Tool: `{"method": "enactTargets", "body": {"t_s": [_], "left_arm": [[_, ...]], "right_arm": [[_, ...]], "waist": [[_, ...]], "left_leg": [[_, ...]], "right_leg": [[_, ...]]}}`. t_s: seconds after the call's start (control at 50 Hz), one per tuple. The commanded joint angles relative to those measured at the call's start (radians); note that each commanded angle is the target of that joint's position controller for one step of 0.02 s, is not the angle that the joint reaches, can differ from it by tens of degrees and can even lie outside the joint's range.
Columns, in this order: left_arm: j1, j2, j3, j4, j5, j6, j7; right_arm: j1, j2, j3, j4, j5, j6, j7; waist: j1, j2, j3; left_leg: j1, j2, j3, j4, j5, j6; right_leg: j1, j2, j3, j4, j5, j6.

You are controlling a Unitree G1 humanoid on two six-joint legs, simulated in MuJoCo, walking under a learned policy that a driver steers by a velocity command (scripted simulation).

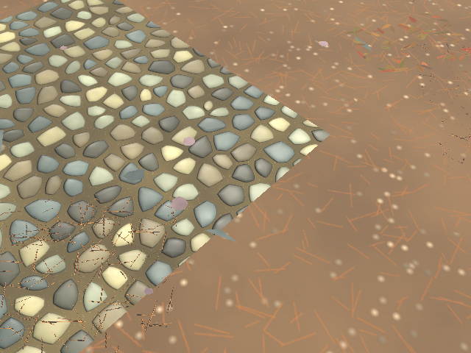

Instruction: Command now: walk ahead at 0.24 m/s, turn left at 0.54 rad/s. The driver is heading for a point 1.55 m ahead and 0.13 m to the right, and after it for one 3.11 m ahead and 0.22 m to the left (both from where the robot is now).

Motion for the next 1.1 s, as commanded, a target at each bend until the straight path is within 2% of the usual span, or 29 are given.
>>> {"method": "enactTargets", "body": {"t_s": [0.02, 0.04, 0.06, 0.08, 0.1, 0.14, 0.16, 0.26, 0.4, 0.46, 0.5, 0.52, 0.54, 0.56, 0.58, 0.6, 0.62, 0.66, 0.72, 0.76, 0.86, 0.92, 0.94, 0.96, 0.98, 1.0, 1.02, 1.04, 1.1], "left_arm": [[-0.017, 0.098, 0.024, -0.044, -0.001, -0.027, -0.015], [-0.068, 0.021, -0.002, -0.086, 0.039, -0.037, -0.022], [-0.145, 0.051, 0.002, -0.157, 0.022, -0.065, -0.021], [-0.189, 0.113, 0.018, -0.16, -0.016, -0.083, -0.026], [-0.172, 0.134, 0.024, -0.149, -0.017, -0.095, -0.032], [-0.135, 0.127, 0.026, -0.111, 0.027, -0.107, -0.028], [-0.125, 0.118, 0.025, -0.094, 0.032, -0.109, -0.032], [-0.186, 0.034, -0.011, -0.065, 0.017, -0.101, -0.045], [-0.334, 0.029, -0.032, -0.099, -0.009, -0.109, -0.087], [-0.299, 0.053, -0.024, -0.098, -0.004, -0.113, -0.1], [-0.127, 0.109, 0.007, -0.057, -0.001, -0.105, -0.09], [0.018, 0.144, 0.026, -0.028, -0.005, -0.098, -0.077], [0.178, 0.241, 0.053, -0.017, 0.006, -0.088, -0.062], [0.206, 0.206, 0.044, -0.003, -0.014, -0.091, -0.064], [0.16, 0.153, 0.028, -0.009, -0.011, -0.086, -0.057], [0.094, 0.139, 0.022, -0.028, 0.002, -0.081, -0.049], [0.033, 0.127, 0.016, -0.039, 0.009, -0.08, -0.045], [-0.024, 0.107, 0.007, -0.061, 0.019, -0.079, -0.036], [-0.056, 0.136, 0.015, -0.049, 0.015, -0.074, -0.024], [-0.055, 0.16, 0.024, -0.039, 0.008, -0.06, -0.014], [0.004, 0.156, 0.028, -0.009, -0.013, -0.009, 0.009], [-0.033, 0.134, 0.022, -0.027, -0.01, 0.006, 0.015], [-0.034, 0.107, 0.015, -0.034, -0.008, 0.006, 0.014], [0.012, 0.04, -0.005, -0.045, 0.01, 0.002, 0.01], [0.18, 0.014, -0.016, -0.039, 0.012, -0.003, 0.005], [0.19, 0.095, 0.0, -0.034, -0.004, -0.007, 0.0], [0.102, 0.153, 0.017, -0.032, -0.015, -0.001, 0.001], [0.055, 0.156, 0.024, -0.039, -0.01, 0.01, 0.006], [0.031, 0.101, 0.014, -0.055, 0.003, 0.013, -0.002]], "right_arm": [[0.192, -0.139, -0.057, 0.006, 0.003, -0.022, -0.008], [0.296, -0.248, -0.083, 0.006, 0.0, -0.034, -0.023], [0.275, -0.297, -0.081, -0.04, -0.023, -0.071, -0.01], [0.247, -0.22, -0.063, -0.036, -0.026, -0.095, -0.005], [0.212, -0.167, -0.045, -0.031, -0.022, -0.107, -0.007], [0.154, -0.144, -0.033, -0.04, -0.022, -0.108, -0.021], [0.151, -0.136, -0.027, -0.04, -0.029, -0.108, -0.029], [0.22, -0.139, -0.025, 0.018, -0.025, -0.111, -0.051], [0.287, -0.158, -0.028, 0.097, -0.022, -0.115, -0.044], [0.273, -0.176, -0.033, 0.11, -0.022, -0.107, -0.051], [0.256, -0.193, -0.036, 0.106, -0.032, -0.092, -0.062], [0.242, -0.192, -0.031, 0.096, -0.036, -0.089, -0.068], [0.296, -0.135, -0.01, 0.054, -0.056, -0.103, -0.064], [0.336, -0.068, 0.017, 0.062, -0.055, -0.127, -0.053], [0.221, -0.149, -0.002, 0.029, -0.017, -0.155, -0.036], [0.132, -0.157, 0.0, -0.005, 0.006, -0.172, -0.029], [0.087, -0.147, 0.003, -0.019, -0.012, -0.182, -0.031], [0.103, -0.149, -0.006, -0.019, -0.047, -0.165, -0.038], [0.152, -0.094, 0.011, -0.01, -0.056, -0.134, -0.048], [0.112, -0.07, 0.019, -0.019, -0.062, -0.123, -0.056], [-0.024, -0.079, 0.012, -0.054, -0.038, -0.112, -0.05], [0.009, -0.11, -0.011, -0.053, -0.04, -0.123, -0.045], [0.034, -0.123, -0.018, -0.049, -0.048, -0.132, -0.048], [0.076, -0.179, -0.029, -0.056, -0.063, -0.132, -0.057], [0.076, -0.205, -0.035, -0.065, -0.083, -0.11, -0.059], [0.094, -0.182, -0.041, -0.051, -0.058, -0.099, -0.056], [0.089, -0.122, -0.026, -0.062, -0.047, -0.098, -0.057], [0.055, -0.118, -0.024, -0.058, -0.044, -0.094, -0.06], [0.042, -0.12, -0.026, -0.044, -0.048, -0.104, -0.069]], "waist": [[-0.089, 0.005, -0.108], [-0.116, 0.28, -0.098], [-0.135, 0.284, -0.107], [-0.129, 0.176, -0.028], [-0.096, 0.149, 0.028], [-0.055, 0.105, 0.042], [-0.046, 0.117, 0.025], [-0.083, 0.108, 0.002], [-0.138, 0.108, 0.091], [-0.1, 0.123, 0.04], [-0.006, 0.142, -0.104], [0.07, 0.121, -0.187], [0.085, -0.052, -0.34], [0.06, -0.217, -0.465], [0.091, -0.123, -0.353], [0.072, -0.064, -0.224], [0.028, 0.025, -0.118], [-0.039, 0.028, -0.067], [-0.081, -0.018, -0.064], [-0.069, -0.035, -0.093], [-0.012, -0.081, -0.14], [-0.052, -0.108, -0.133], [-0.065, -0.098, -0.135], [-0.053, 0.042, -0.226], [0.024, 0.279, -0.278], [0.008, 0.293, -0.264], [-0.037, 0.186, -0.182], [-0.036, 0.156, -0.126], [-0.041, 0.172, -0.056]], "left_leg": [[0.358, -0.061, 0.018, -0.203, 0.047, 0.074], [0.502, 0.194, -0.403, -0.3, 0.081, 0.179], [0.474, 0.354, -0.846, -0.476, -0.183, 0.382], [0.441, 0.353, -0.807, -0.518, -0.248, 0.381], [0.401, 0.31, -0.702, -0.509, -0.201, 0.339], [0.339, 0.215, -0.52, -0.49, 0.037, 0.271], [0.325, 0.182, -0.45, -0.498, 0.145, 0.252], [0.322, 0.12, -0.245, -0.5, 0.423, 0.197], [0.376, 0.186, -0.174, -0.535, 0.422, 0.191], [0.457, 0.197, -0.117, -0.43, 0.798, 0.165], [0.48, 0.17, -0.061, -0.19, 1.2, 0.133], [0.351, 0.144, -0.03, 0.012, 1.193, 0.099], [-0.024, 0.064, -0.006, 0.396, 0.812, 0.033], [-0.274, -0.13, -0.104, 0.696, -0.111, -0.021], [-0.386, -0.076, -0.203, 0.761, -0.097, -0.009], [-0.396, -0.028, -0.193, 0.723, -0.042, -0.002], [-0.37, 0.002, -0.169, 0.642, -0.011, -0.003], [-0.26, 0.034, -0.153, 0.542, 0.012, -0.026], [-0.174, 0.016, -0.106, 0.348, 0.047, -0.08], [-0.112, -0.018, -0.088, 0.21, 0.158, -0.096], [-0.046, -0.075, -0.126, -0.046, 0.34, -0.095], [0.022, -0.07, -0.152, -0.203, 0.342, -0.056], [0.1, -0.031, -0.153, -0.29, 0.453, -0.024], [0.269, 0.17, -0.312, -0.288, 0.608, 0.052], [0.435, 0.371, -0.607, -0.305, 0.58, 0.215], [0.413, 0.403, -0.768, -0.378, 0.167, 0.274], [0.353, 0.332, -0.671, -0.413, -0.125, 0.235], [0.285, 0.28, -0.573, -0.426, -0.179, 0.189], [0.153, 0.195, -0.357, -0.488, -0.079, 0.163]], "right_leg": [[-0.176, -0.12, 0.055, 0.071, -0.133, -0.107], [-0.47, -0.01, -0.024, 0.514, -0.311, -0.009], [-0.707, 0.1, 0.161, 0.67, -0.333, 0.013], [-0.75, 0.042, 0.225, 0.712, -0.251, -0.002], [-0.746, 0.014, 0.225, 0.673, -0.133, -0.018], [-0.653, -0.013, 0.217, 0.557, 0.033, -0.006], [-0.6, -0.006, 0.2, 0.523, 0.098, 0.006], [-0.496, 0.028, 0.146, 0.243, 0.326, 0.046], [-0.467, 0.036, 0.113, 0.026, 0.386, -0.025], [-0.381, 0.087, 0.082, -0.004, 0.288, -0.086], [-0.149, 0.165, 0.032, 0.003, 0.241, -0.136], [0.098, 0.151, 0.071, -0.01, 0.291, -0.173], [0.523, -0.097, 0.457, 0.025, 0.253, -0.31], [0.703, -0.277, 0.933, -0.139, 0.088, -0.448], [0.624, -0.25, 0.88, -0.201, 0.057, -0.396], [0.472, -0.219, 0.727, -0.207, 0.186, -0.357], [0.298, -0.176, 0.618, -0.218, 0.403, -0.335], [0.093, -0.116, 0.493, -0.24, 0.668, -0.32], [-0.071, -0.066, 0.387, -0.249, 0.84, -0.319], [-0.12, -0.019, 0.338, -0.222, 0.828, -0.282], [-0.061, 0.001, 0.42, -0.13, 0.546, -0.196], [-0.012, 0.003, 0.526, -0.023, 0.401, -0.152], [-0.028, 0.047, 0.521, 0.048, 0.325, -0.115], [-0.111, 0.116, 0.434, 0.253, 0.024, -0.068], [-0.321, 0.227, 0.331, 0.438, -0.416, -0.025], [-0.436, 0.136, 0.296, 0.59, -0.332, 0.001], [-0.477, 0.094, 0.282, 0.653, -0.228, 0.013], [-0.493, 0.078, 0.246, 0.676, -0.163, 0.025], [-0.447, 0.042, 0.192, 0.658, -0.048, 0.039]]}}
Velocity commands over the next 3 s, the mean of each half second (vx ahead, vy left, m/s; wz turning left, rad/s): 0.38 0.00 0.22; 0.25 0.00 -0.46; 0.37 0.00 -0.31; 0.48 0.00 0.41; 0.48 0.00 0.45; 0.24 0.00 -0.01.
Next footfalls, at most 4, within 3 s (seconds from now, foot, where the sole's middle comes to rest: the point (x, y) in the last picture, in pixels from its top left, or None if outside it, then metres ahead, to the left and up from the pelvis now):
0.02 left None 0.03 0.11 -0.77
0.52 right None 0.40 -0.05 -0.77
0.96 left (193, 303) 0.59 0.15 -0.77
1.40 right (288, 321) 0.55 -0.13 -0.77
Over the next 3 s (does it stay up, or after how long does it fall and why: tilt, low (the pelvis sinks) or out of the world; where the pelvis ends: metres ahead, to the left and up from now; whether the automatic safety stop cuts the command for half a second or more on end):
stays up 1.23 -0.09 0.01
